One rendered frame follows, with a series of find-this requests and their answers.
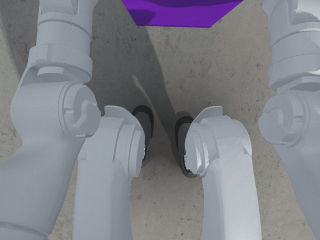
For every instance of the robot left thigh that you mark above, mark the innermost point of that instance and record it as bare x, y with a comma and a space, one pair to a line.
102, 195

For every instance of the carton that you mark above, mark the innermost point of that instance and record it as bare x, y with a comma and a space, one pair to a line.
179, 13

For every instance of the robot left forearm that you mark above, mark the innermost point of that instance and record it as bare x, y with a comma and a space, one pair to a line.
62, 51

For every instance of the robot right shin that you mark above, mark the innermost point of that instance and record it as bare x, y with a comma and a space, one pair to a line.
216, 111

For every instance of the robot left upper arm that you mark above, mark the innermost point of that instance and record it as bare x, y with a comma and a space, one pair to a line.
53, 120

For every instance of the robot right forearm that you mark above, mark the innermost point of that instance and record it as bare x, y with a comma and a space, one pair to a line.
294, 28

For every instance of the robot right upper arm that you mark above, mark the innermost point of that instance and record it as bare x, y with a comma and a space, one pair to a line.
290, 121

